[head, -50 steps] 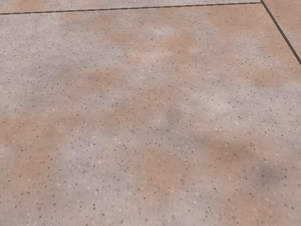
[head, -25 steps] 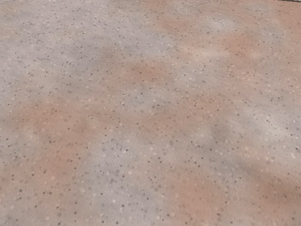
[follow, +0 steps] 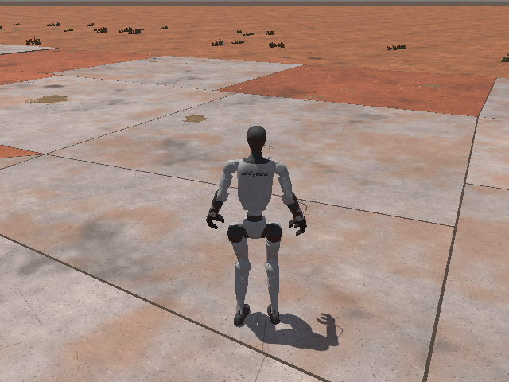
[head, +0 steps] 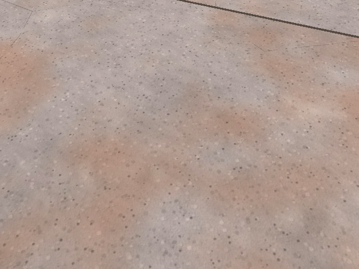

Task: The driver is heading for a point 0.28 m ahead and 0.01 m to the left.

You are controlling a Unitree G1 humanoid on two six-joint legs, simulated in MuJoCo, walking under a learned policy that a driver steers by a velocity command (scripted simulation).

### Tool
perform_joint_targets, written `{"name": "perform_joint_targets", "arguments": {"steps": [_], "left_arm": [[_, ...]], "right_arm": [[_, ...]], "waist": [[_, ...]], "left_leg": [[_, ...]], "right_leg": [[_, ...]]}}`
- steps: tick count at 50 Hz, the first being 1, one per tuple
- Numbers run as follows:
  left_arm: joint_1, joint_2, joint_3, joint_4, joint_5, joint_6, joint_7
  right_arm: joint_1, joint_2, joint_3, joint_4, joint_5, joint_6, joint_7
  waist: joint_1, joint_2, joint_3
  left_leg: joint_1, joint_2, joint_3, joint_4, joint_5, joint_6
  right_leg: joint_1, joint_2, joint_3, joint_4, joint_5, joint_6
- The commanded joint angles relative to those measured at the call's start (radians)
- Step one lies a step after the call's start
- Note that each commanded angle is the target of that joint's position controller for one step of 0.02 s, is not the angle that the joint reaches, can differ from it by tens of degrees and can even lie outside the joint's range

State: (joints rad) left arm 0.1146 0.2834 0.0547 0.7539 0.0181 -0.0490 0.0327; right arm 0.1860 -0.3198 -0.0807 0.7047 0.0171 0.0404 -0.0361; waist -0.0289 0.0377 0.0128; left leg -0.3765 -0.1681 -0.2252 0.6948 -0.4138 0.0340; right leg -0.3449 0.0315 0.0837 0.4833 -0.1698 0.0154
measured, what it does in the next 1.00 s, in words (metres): steps on the spot: left foot, then right foot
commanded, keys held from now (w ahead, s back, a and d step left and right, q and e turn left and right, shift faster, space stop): q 0.38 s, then no key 0.04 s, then e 0.36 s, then w+e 0.22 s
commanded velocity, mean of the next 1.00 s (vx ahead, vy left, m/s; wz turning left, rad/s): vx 0.05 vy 0.00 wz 0.14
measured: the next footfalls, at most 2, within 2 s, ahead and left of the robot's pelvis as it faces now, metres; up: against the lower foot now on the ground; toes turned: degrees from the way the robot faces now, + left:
left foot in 0.38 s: +0.03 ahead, +0.14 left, +0.00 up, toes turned +15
right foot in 0.88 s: +0.03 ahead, -0.07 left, +0.00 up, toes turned +5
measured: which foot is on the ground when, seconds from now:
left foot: up 0.00-0.36, down 0.38-0.88, up 0.90-1.00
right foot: down 0.00-0.38, up 0.40-0.86, down 0.88-1.00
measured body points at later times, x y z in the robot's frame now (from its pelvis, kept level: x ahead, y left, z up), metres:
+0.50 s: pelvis +0.00 +0.04 +0.00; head +0.03 +0.08 +0.45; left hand +0.05 +0.36 -0.12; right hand +0.24 -0.18 -0.07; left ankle -0.01 +0.13 -0.73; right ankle +0.03 -0.11 -0.66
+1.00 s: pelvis +0.04 +0.01 +0.01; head +0.05 -0.01 +0.46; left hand +0.07 +0.31 -0.10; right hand +0.22 -0.25 -0.10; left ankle +0.02 +0.15 -0.67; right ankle -0.01 -0.07 -0.73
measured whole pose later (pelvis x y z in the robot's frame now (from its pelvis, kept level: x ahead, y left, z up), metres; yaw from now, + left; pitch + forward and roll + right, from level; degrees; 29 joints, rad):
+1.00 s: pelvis +0.04 +0.01 +0.01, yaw +3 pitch +1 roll +2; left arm 0.36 0.28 0.06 0.79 -0.01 -0.03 0.00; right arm 0.14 -0.32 -0.09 0.72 0.01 -0.03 0.00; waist 0.03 0.04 0.00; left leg -0.48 -0.01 0.00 0.98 -0.39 0.01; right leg -0.17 0.02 0.02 0.47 -0.32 -0.07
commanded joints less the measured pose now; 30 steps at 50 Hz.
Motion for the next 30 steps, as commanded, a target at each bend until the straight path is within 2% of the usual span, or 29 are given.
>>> {"name": "perform_joint_targets", "arguments": {"steps": [1, 2, 3, 6, 8, 11, 14, 15, 17, 18, 19, 20, 21, 22, 23, 24, 25, 26, 27, 28, 30], "left_arm": [[0.039, 0.145, 0.041, -0.076, 0.011, 0.005, 0.006], [0.010, 0.121, 0.035, -0.083, 0.002, 0.010, 0.006], [-0.005, 0.112, 0.032, -0.085, -0.009, 0.015, 0.008], [0.001, 0.131, 0.036, -0.080, -0.002, 0.034, 0.013], [0.020, 0.147, 0.043, -0.076, -0.001, 0.043, 0.019], [0.005, 0.180, 0.057, -0.080, -0.008, 0.049, 0.014], [0.002, 0.199, 0.065, -0.076, -0.022, 0.047, 0.001], [0.002, 0.203, 0.067, -0.073, -0.029, 0.046, -0.003], [-0.012, 0.201, 0.068, -0.066, -0.047, 0.044, -0.005], [0.035, 0.167, 0.060, -0.045, -0.046, 0.042, -0.008], [0.071, 0.112, 0.046, -0.046, -0.012, 0.042, -0.015], [0.013, 0.075, 0.027, -0.108, 0.020, 0.039, -0.011], [-0.050, 0.130, 0.042, -0.117, -0.004, 0.037, -0.003], [-0.038, 0.151, 0.050, -0.102, -0.026, 0.043, -0.002], [-0.004, 0.147, 0.054, -0.070, -0.026, 0.049, 0.002], [0.017, 0.146, 0.054, -0.047, -0.018, 0.057, 0.006], [0.047, 0.134, 0.052, -0.030, -0.014, 0.061, 0.003], [0.077, 0.115, 0.046, -0.014, -0.017, 0.063, -0.003], [0.093, 0.094, 0.038, -0.004, -0.023, 0.064, -0.008], [0.084, 0.079, 0.028, -0.004, -0.026, 0.065, -0.013], [0.034, 0.076, 0.017, -0.021, -0.025, 0.067, -0.016]], "right_arm": [[0.086, -0.184, -0.051, -0.067, -0.004, -0.021, 0.009], [0.086, -0.172, -0.054, -0.050, 0.002, -0.009, 0.005], [0.080, -0.151, -0.051, -0.049, 0.001, 0.004, 0.001], [0.033, -0.078, -0.028, -0.089, 0.013, 0.018, 0.011], [-0.013, -0.064, -0.021, -0.122, 0.011, 0.016, 0.015], [-0.031, -0.057, -0.015, -0.150, 0.004, 0.014, 0.029], [-0.025, -0.076, -0.023, -0.163, 0.004, 0.021, 0.043], [-0.019, -0.080, -0.026, -0.167, 0.004, 0.023, 0.048], [0.038, -0.077, -0.035, -0.151, 0.003, 0.024, 0.055], [0.080, -0.097, -0.046, -0.137, 0.001, 0.023, 0.048], [0.114, -0.191, -0.073, -0.144, 0.002, 0.018, 0.033], [0.099, -0.268, -0.075, -0.181, -0.026, 0.005, 0.029], [0.129, -0.217, -0.063, -0.173, -0.050, -0.019, 0.037], [0.076, -0.172, -0.044, -0.161, -0.048, -0.034, 0.036], [0.010, -0.129, -0.031, -0.159, -0.033, -0.039, 0.031], [-0.034, -0.086, -0.013, -0.156, -0.020, -0.040, 0.027], [-0.056, -0.052, 0.004, -0.149, -0.023, -0.042, 0.022], [-0.062, -0.023, 0.017, -0.139, -0.034, -0.046, 0.020], [-0.064, -0.005, 0.023, -0.126, -0.042, -0.050, 0.019], [-0.069, -0.005, 0.024, -0.116, -0.045, -0.052, 0.018], [-0.059, -0.035, 0.016, -0.096, -0.050, -0.052, 0.015]], "waist": [[0.009, -0.202, -0.154], [0.003, -0.150, -0.129], [0.005, -0.141, -0.107], [0.024, -0.192, -0.074], [0.050, -0.218, -0.084], [0.058, -0.229, -0.107], [0.057, -0.239, -0.100], [0.053, -0.238, -0.094], [0.012, -0.217, -0.091], [0.004, -0.161, -0.098], [0.018, 0.078, -0.106], [0.016, 0.293, -0.107], [-0.054, 0.189, -0.174], [-0.017, 0.143, -0.126], [0.014, 0.100, -0.109], [0.029, 0.096, -0.101], [0.048, 0.100, -0.108], [0.060, 0.098, -0.120], [0.063, 0.096, -0.120], [0.056, 0.096, -0.104], [0.023, 0.101, -0.072]], "left_leg": [[-0.244, 0.074, 0.055, 0.451, -0.208, -0.078], [-0.250, 0.091, 0.074, 0.496, -0.148, -0.101], [-0.271, 0.103, 0.083, 0.527, -0.099, -0.118], [-0.251, 0.125, 0.165, 0.457, -0.010, -0.142], [-0.239, 0.153, 0.186, 0.361, 0.005, -0.147], [-0.122, 0.187, 0.220, 0.207, 0.027, -0.130], [-0.034, 0.187, 0.259, 0.077, 0.044, -0.097], [-0.011, 0.184, 0.267, 0.022, 0.060, -0.081], [0.106, 0.158, 0.300, -0.173, 0.192, -0.031], [0.224, 0.145, 0.275, -0.263, 0.291, 0.003], [0.391, 0.320, 0.018, -0.324, 0.587, 0.073], [0.410, 0.561, -0.296, -0.315, 0.850, 0.282], [0.352, 0.569, -0.288, -0.350, 0.755, 0.351], [0.311, 0.508, -0.166, -0.351, 0.667, 0.290], [0.286, 0.442, -0.082, -0.347, 0.584, 0.223], [0.261, 0.409, -0.026, -0.342, 0.592, 0.187], [0.216, 0.382, 0.030, -0.343, 0.642, 0.176], [0.193, 0.364, 0.073, -0.349, 0.649, 0.171], [0.191, 0.352, 0.106, -0.355, 0.622, 0.167], [0.191, 0.343, 0.126, -0.360, 0.574, 0.160], [0.191, 0.363, 0.111, -0.374, 0.485, 0.172]], "right_leg": [[0.320, -0.433, 0.345, -0.101, 0.612, -0.287], [0.299, -0.359, 0.244, -0.086, 0.563, -0.240], [0.289, -0.322, 0.189, -0.084, 0.514, -0.212], [0.251, -0.268, 0.070, -0.126, 0.472, -0.213], [0.285, -0.289, 0.050, -0.136, 0.457, -0.232], [0.258, -0.313, 0.002, -0.141, 0.428, -0.235], [0.235, -0.333, -0.020, -0.131, 0.359, -0.224], [0.234, -0.341, -0.023, -0.118, 0.330, -0.214], [0.191, -0.326, -0.061, -0.043, 0.251, -0.162], [0.117, -0.291, -0.110, 0.045, 0.156, -0.101], [-0.089, -0.194, -0.216, 0.296, -0.123, -0.001], [-0.336, -0.056, -0.179, 0.537, -0.528, 0.061], [-0.325, -0.064, -0.049, 0.687, -0.527, 0.057], [-0.319, -0.090, -0.037, 0.718, -0.444, 0.042], [-0.302, -0.106, -0.033, 0.688, -0.363, 0.040], [-0.271, -0.113, -0.038, 0.664, -0.300, 0.048], [-0.197, -0.109, -0.046, 0.660, -0.238, 0.058], [-0.135, -0.107, -0.052, 0.633, -0.194, 0.066], [-0.097, -0.111, -0.052, 0.560, -0.169, 0.071], [-0.069, -0.118, -0.051, 0.465, -0.153, 0.072], [-0.024, -0.117, -0.058, 0.332, -0.170, 0.068]]}}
